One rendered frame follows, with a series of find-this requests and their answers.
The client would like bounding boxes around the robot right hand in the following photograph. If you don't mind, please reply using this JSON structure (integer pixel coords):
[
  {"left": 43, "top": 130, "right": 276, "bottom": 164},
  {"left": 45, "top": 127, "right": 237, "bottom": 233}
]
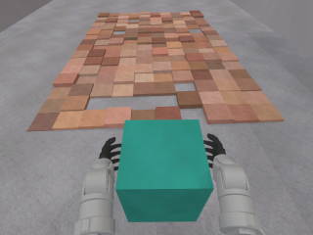
[{"left": 203, "top": 133, "right": 226, "bottom": 168}]

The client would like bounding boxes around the carton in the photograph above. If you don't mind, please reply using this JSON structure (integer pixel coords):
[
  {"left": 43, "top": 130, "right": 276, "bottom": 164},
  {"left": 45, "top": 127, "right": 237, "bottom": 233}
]
[{"left": 115, "top": 119, "right": 214, "bottom": 222}]

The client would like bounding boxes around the left robot forearm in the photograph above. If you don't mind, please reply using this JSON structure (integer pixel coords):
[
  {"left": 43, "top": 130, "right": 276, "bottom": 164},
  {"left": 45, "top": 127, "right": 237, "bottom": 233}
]
[{"left": 72, "top": 158, "right": 115, "bottom": 235}]

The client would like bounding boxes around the robot left hand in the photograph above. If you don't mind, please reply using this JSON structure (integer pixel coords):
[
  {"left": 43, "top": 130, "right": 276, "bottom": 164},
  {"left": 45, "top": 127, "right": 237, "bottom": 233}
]
[{"left": 99, "top": 137, "right": 122, "bottom": 171}]

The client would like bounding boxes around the right robot forearm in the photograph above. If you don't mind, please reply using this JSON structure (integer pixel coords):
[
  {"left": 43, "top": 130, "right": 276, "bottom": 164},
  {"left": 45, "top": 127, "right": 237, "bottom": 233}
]
[{"left": 212, "top": 154, "right": 265, "bottom": 235}]

